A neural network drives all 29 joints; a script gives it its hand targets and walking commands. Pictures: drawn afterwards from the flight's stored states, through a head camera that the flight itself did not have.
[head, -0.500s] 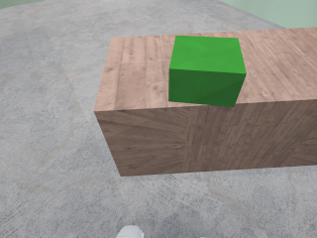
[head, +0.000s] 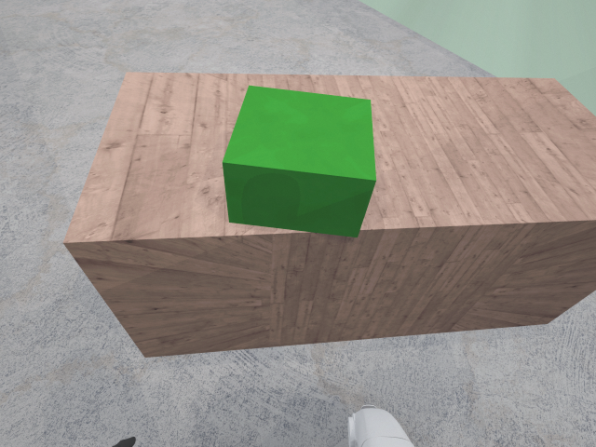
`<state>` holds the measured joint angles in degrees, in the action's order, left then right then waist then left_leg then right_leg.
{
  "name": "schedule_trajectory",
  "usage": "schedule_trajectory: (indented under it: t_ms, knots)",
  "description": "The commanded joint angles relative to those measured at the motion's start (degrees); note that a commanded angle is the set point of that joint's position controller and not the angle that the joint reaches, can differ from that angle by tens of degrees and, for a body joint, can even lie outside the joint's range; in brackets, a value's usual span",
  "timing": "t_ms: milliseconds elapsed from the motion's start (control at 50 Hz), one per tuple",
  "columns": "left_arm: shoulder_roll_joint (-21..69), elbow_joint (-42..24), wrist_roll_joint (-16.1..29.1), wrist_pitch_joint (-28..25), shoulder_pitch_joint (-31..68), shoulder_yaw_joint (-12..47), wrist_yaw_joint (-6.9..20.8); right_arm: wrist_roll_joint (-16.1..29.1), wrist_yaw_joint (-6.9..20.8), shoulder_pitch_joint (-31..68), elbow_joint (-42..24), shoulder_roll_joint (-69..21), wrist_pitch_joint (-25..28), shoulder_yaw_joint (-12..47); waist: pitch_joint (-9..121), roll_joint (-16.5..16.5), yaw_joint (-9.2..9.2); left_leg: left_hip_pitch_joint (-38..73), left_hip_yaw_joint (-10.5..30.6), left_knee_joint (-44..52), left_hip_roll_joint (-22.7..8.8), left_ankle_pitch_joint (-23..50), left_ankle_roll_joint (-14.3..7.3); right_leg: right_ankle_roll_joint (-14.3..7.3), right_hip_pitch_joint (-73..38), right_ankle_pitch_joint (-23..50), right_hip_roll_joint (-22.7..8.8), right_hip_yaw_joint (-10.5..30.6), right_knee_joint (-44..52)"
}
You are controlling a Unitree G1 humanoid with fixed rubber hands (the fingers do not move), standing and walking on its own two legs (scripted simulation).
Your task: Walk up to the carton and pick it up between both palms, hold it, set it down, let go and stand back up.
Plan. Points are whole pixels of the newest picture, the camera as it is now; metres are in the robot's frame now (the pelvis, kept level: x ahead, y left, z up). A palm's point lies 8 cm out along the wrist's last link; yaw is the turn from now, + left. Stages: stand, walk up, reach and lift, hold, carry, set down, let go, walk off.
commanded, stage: walk up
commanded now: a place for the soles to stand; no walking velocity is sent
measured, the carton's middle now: (301, 159) +0.68 +0.01 -0.05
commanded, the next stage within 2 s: none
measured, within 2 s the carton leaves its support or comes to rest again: neither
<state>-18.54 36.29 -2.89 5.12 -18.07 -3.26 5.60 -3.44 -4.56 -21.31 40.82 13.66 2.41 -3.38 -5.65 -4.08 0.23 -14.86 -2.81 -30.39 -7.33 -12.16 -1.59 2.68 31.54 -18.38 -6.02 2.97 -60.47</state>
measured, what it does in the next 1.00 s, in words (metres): steps to the right: right foot, then left foot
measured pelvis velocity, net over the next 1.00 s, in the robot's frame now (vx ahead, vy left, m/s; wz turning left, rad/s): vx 0.09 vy -0.14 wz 0.14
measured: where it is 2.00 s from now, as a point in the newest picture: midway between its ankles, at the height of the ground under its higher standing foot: outside the picture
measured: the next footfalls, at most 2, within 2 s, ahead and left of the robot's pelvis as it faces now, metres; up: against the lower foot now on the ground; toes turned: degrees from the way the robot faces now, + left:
right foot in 0.14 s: +0.13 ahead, -0.25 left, +0.00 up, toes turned -1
left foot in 0.46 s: +0.19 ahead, -0.03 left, +0.00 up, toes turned +4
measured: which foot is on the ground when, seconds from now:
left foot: down 0.00-0.12, up 0.14-0.44, down 0.46-1.00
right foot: up 0.00-0.12, down 0.14-1.00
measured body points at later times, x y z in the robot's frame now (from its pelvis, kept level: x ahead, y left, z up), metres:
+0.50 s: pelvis +0.09 -0.14 -0.02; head +0.12 -0.12 +0.43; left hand +0.12 +0.12 -0.15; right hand +0.24 -0.39 -0.11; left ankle +0.15 -0.04 -0.74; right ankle +0.08 -0.24 -0.73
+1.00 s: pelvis +0.09 -0.14 -0.01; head +0.11 -0.12 +0.44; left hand +0.15 +0.14 -0.12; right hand +0.24 -0.39 -0.11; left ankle +0.15 -0.04 -0.73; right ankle +0.09 -0.25 -0.73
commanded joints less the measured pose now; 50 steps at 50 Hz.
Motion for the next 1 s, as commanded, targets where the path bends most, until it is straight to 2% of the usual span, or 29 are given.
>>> schedule_trajectory:
  t_ms: [0,20,40,60,80,100,120,140,160,180,220,280,320,360,380,400,420,440,460,480,500,540,560,580,640,700,800,880,980]
  knots:
    - [-1.3,-5.0,0.4,-1.4,-0.1,-1.2,0.8,-0.2,0.0,1.6,-5.2,13.9,1.5,-4.4,1.5,14.9,-0.14,-6.2,6.4,11.8,-6.9,-18.1,-8.7,-0.6,-7.4,0.0,-0.5,-4.2,12.6]
    - [-1.3,-4.8,0.4,-1.6,-1.6,-1.5,0.8,-0.5,0.0,2.3,-5.6,14.9,1.0,-4.9,2.5,16.1,0.53,-7.2,6.4,10.0,-7.6,-20.5,-8.9,-1.0,-10.5,-0.9,-0.3,-5.3,14.0]
    - [-2.0,-4.6,0.4,-1.7,-3.2,-2.0,0.7,-0.7,0.1,2.6,-5.9,14.9,0.5,-4.9,3.3,14.8,1.24,-10.4,6.2,7.7,-7.8,-23.4,-8.5,-1.5,-14.7,-0.8,0.6,-6.3,15.6]
    - [-2.7,-3.2,0.9,-2.3,-7.5,-2.8,0.3,-0.5,0.3,4.2,-6.2,14.9,-0.2,-4.5,4.3,11.7,3.84,-14.9,5.3,3.0,-6.7,-26.9,-7.8,-2.0,-22.2,2.2,1.8,-8.2,19.9]
    - [-4.6,-1.0,0.9,-3.0,-13.6,-3.9,-0.2,-0.6,0.4,3.9,-6.5,12.4,-1.0,-3.6,5.4,3.7,6.55,-19.7,3.4,-6.6,-3.6,-28.7,-6.0,-2.3,-29.8,3.1,3.5,-8.5,23.5]
    - [-8.9,0.6,0.9,-3.8,-17.6,-4.8,-1.1,-0.2,0.8,2.8,-7.2,6.7,-1.5,-1.7,5.0,-9.6,8.99,-21.3,-1.2,-23.2,3.7,-28.3,-3.1,-3.5,-29.8,-2.5,2.9,-4.1,30.5]
    - [-12.5,-0.5,0.4,-4.7,-17.3,-4.0,-2.1,0.8,1.0,3.4,-9.8,1.6,-1.4,0.1,2.0,-19.5,9.79,-29.8,1.4,-36.5,8.7,-30.7,-0.2,-7.1,-24.9,-10.8,-9.1,16.6,39.2]
    - [-15.0,-3.3,0.8,-4.3,-9.6,-4.2,-2.9,2.3,0.3,1.5,-10.8,3.5,-1.9,-0.7,-1.4,-15.5,5.94,-30.3,7.5,-39.5,7.9,-26.3,-0.1,-12.7,-18.7,-18.2,-15.1,26.0,46.8]
    - [-15.0,-4.5,1.6,-3.8,-4.0,-3.9,-3.3,2.5,-0.1,1.3,-10.3,5.8,-2.1,-1.2,-2.6,-14.1,5.01,-28.9,8.9,-42.0,6.8,-23.2,-0.1,-16.0,-15.2,-23.7,-15.4,25.9,49.3]
    - [-13.3,-4.0,1.8,-3.8,-2.3,-3.0,-3.6,2.3,-0.1,2.7,-9.8,7.7,-2.0,-1.6,-5.4,-11.1,4.63,-28.5,8.9,-42.4,6.0,-18.9,0.5,-15.3,-12.2,-23.5,-13.8,22.9,49.1]
    - [-9.0,-3.9,0.7,-4.0,-0.3,-1.7,-4.1,2.1,0.7,-2.8,-6.3,10.0,-1.7,-2.5,-2.5,-5.9,1.51,-22.1,7.6,-37.1,4.5,-13.5,1.7,-14.4,-13.3,-13.4,-11.6,13.8,43.7]
    - [-6.2,-2.4,1.0,-5.5,-2.3,0.3,-5.1,1.6,2.4,-1.9,-6.4,7.5,-1.6,-1.1,-0.1,-0.1,0.91,-14.1,6.8,-26.3,4.8,-9.9,2.1,-14.0,-14.0,12.3,-12.1,7.4,39.5]
    - [-7.5,-2.2,1.2,-6.0,-2.6,0.2,-5.6,1.7,3.0,0.7,-7.8,5.4,-1.6,-0.1,3.2,-1.7,0.95,-9.2,4.0,-17.0,5.0,-8.8,1.7,-13.8,-17.4,28.8,-12.1,3.9,34.6]
    - [-8.1,-2.2,1.5,-5.7,-3.9,0.3,-5.8,2.0,3.4,2.6,-8.2,4.7,-1.6,0.3,5.6,-0.7,1.35,-5.4,1.7,-9.1,6.5,-4.1,0.6,-12.3,-20.5,36.2,-11.2,1.7,30.8]
    - [-8.6,-2.3,1.9,-5.5,-4.1,0.4,-5.9,1.9,3.4,3.0,-8.5,4.8,-1.6,0.2,5.8,-0.4,0.61,-2.0,1.4,-4.4,7.0,1.1,-0.5,-10.7,-19.5,37.3,-11.1,1.5,28.9]
    - [-8.8,-2.5,2.5,-5.4,-4.0,0.9,-5.8,1.9,3.4,2.7,-8.7,5.8,-1.3,0.2,7.2,0.4,-0.35,2.1,2.7,1.0,6.7,7.8,-1.6,-8.4,-18.1,35.0,-10.0,0.7,27.5]
    - [-8.1,-3.1,3.1,-5.5,-5.1,1.4,-5.6,1.5,3.4,2.8,-9.2,7.7,-1.1,-0.1,9.2,2.4,-0.60,7.1,7.3,1.4,3.8,16.6,-3.4,-6.1,-15.4,29.3,-8.1,-0.6,25.0]
    - [-6.6,-3.9,3.4,-5.7,-7.4,1.9,-5.5,1.0,3.4,3.6,-9.5,10.6,-1.2,-0.7,12.1,6.1,-0.04,12.6,16.0,-1.1,-2.2,26.0,-6.8,-3.2,-11.0,20.6,-4.7,-3.3,20.1]
    - [-4.6,-3.6,3.4,-5.3,-10.0,2.5,-5.9,2.5,3.4,4.2,-8.7,11.5,-1.7,-0.9,15.0,7.3,0.01,10.7,21.8,-0.7,-7.9,28.7,-12.8,-0.9,-13.7,4.9,0.3,-5.6,16.5]
    - [-4.0,-3.0,3.2,-4.4,-9.4,2.4,-6.3,3.9,3.3,5.6,-8.2,11.3,-2.1,-0.7,15.0,8.6,0.49,5.7,21.6,0.4,-8.5,23.8,-15.4,-1.4,-17.7,-5.4,2.5,-5.0,19.7]
    - [-4.2,-3.6,2.9,-4.2,-7.6,2.1,-6.2,4.1,3.5,8.2,-8.6,10.2,-2.4,0.1,12.4,8.7,0.82,1.7,18.6,1.1,-6.0,19.8,-13.3,-2.6,-18.6,-5.7,2.4,-4.3,24.3]
    - [-6.6,-4.1,2.5,-5.1,-6.1,1.7,-5.8,3.9,3.8,10.8,-9.3,8.2,-2.8,1.4,8.3,6.2,1.06,-2.3,11.1,-3.0,1.2,15.0,-5.4,-4.7,-19.2,5.7,-2.2,-0.5,34.9]
    - [-8.8,-4.2,2.4,-5.3,-4.8,1.0,-5.7,3.6,3.8,10.0,-9.0,7.5,-2.9,1.7,6.6,5.2,0.11,-1.3,8.7,-4.7,3.7,12.6,-3.0,-6.5,-16.4,7.1,-5.5,1.8,36.3]
    - [-9.3,-4.5,2.6,-5.5,-3.8,0.9,-5.6,3.0,3.8,10.2,-8.5,7.8,-3.0,1.4,4.7,4.8,0.00,0.5,8.2,-4.9,4.4,11.5,-2.0,-7.1,-13.5,9.7,-6.8,1.9,36.6]
    - [-7.7,-5.0,2.9,-5.8,-4.1,1.2,-5.4,3.1,4.3,10.8,-7.5,8.7,-2.7,1.1,4.8,2.7,0.23,1.0,9.3,-3.6,4.2,12.5,-2.2,-5.5,-14.5,10.7,-5.1,-0.4,37.3]
    - [-7.5,-5.5,2.7,-5.5,-2.4,1.2,-5.2,3.3,4.7,10.4,-7.0,8.3,-2.2,1.1,6.3,0.9,-0.04,0.9,9.4,-2.1,4.1,10.8,-2.2,-6.2,-16.1,5.9,-4.6,-2.6,37.2]
    - [-7.9,-6.3,2.7,-5.2,-1.4,0.9,-4.9,3.3,5.0,10.3,-6.9,8.8,-2.0,0.8,5.5,1.2,0.17,-0.7,10.3,-1.5,4.5,8.3,-1.9,-6.6,-16.4,1.3,-4.7,-4.2,37.6]
    - [-7.5,-6.1,2.5,-5.1,-1.7,1.0,-5.0,3.2,5.1,9.9,-6.7,10.1,-1.9,0.5,6.4,4.4,0.22,-1.4,12.4,-0.2,4.1,6.8,-2.5,-6.5,-17.3,-2.3,-3.6,-5.2,36.3]
    - [-7.2,-5.3,2.2,-4.8,-2.8,0.8,-5.0,3.5,5.0,8.6,-6.5,10.8,-2.0,0.3,5.8,6.8,0.43,-5.7,17.0,4.6,3.2,-1.2,-3.4,-5.9,-20.0,-5.5,-1.0,-6.1,33.3]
